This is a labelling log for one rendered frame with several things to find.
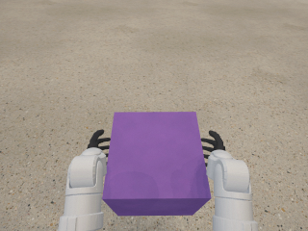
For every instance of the left robot hand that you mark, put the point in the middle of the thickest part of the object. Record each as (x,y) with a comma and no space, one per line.
(94,141)

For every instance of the robot right forearm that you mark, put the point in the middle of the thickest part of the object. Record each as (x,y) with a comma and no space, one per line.
(232,190)

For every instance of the carton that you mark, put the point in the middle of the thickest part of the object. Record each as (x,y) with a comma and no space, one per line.
(155,165)

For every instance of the robot left forearm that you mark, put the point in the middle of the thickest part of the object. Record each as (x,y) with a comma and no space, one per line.
(83,198)

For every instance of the right robot hand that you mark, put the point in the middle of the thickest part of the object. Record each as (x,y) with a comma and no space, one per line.
(217,144)

